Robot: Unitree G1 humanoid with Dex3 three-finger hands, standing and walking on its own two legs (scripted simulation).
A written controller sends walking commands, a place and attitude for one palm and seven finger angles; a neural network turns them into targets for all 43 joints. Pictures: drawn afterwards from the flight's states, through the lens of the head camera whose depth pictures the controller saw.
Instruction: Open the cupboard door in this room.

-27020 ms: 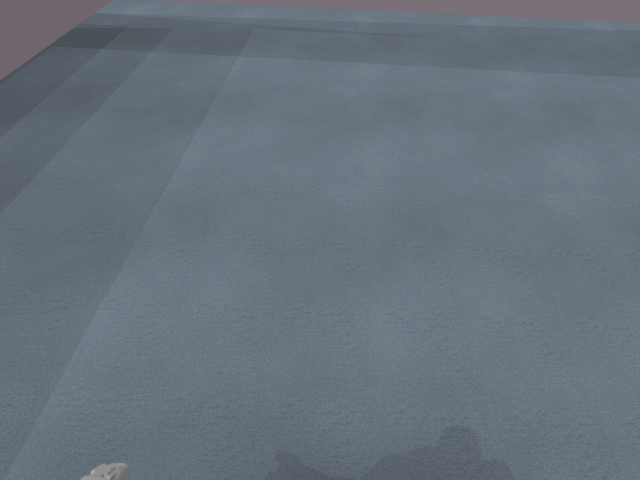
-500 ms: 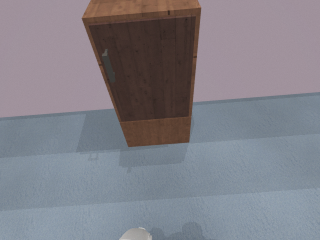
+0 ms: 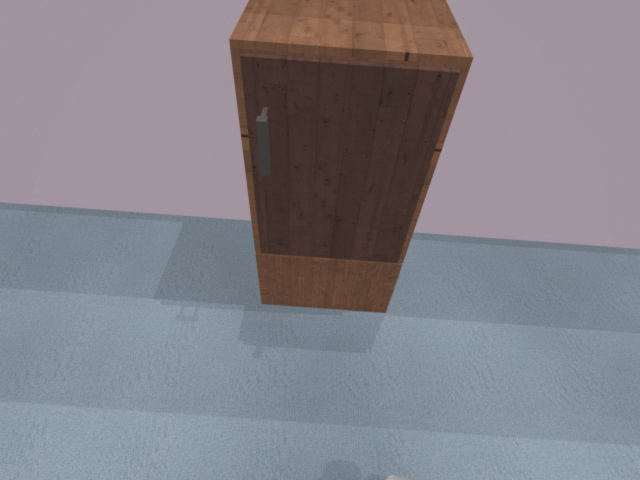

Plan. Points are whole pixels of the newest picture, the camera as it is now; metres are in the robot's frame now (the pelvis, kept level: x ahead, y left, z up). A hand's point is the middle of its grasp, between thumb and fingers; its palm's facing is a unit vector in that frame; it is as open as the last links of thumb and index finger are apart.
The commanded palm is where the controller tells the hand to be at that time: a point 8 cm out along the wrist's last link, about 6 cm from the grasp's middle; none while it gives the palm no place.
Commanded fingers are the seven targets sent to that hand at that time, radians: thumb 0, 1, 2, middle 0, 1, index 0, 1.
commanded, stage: take the last steps up to it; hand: left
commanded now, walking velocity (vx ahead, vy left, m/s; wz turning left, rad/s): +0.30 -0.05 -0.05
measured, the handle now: (265, 141) +0.76 +0.18 -0.02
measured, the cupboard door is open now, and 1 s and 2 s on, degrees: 0 0 0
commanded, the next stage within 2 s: come to a stop and stand still in 0.44 s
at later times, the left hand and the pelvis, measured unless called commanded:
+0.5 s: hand (243, 437) +0.21 +0.13 -0.18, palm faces +0.01 -0.98 -0.19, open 7.2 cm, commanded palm none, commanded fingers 0.00 0.90 0.90 -0.20 -0.30 -0.20 -0.30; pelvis +0.17 -0.05 -0.01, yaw -1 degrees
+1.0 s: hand (254, 380) +0.30 +0.13 -0.18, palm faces +0.00 -0.96 -0.29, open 7.4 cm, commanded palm none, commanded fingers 0.00 0.90 0.90 -0.20 -0.30 -0.20 -0.30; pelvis +0.24 -0.08 -0.02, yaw -2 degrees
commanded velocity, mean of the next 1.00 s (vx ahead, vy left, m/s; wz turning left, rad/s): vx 0.02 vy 0.00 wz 0.01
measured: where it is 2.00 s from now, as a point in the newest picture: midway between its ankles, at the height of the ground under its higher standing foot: outside the picture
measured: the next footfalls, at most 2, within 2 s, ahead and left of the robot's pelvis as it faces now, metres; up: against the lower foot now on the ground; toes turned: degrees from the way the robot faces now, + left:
right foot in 0.22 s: +0.21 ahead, -0.16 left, +0.00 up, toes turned -10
left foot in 0.58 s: +0.30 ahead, +0.07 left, +0.00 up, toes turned +7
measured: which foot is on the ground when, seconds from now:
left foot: down 0.00-0.22, up 0.24-0.56, down 0.58-1.00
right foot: up 0.00-0.20, down 0.22-0.60, up 0.62-0.98, down 1.00-1.00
